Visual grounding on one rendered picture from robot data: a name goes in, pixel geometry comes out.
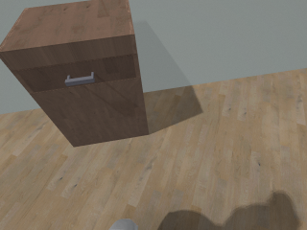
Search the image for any handle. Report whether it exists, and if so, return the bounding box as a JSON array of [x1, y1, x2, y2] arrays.
[[64, 72, 95, 86]]

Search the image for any drawer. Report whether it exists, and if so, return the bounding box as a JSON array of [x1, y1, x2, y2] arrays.
[[17, 54, 136, 93]]

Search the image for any cabinet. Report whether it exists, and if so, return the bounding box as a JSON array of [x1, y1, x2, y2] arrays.
[[0, 0, 149, 148]]

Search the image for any robot left thigh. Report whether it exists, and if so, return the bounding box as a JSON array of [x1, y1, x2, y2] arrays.
[[108, 218, 138, 230]]

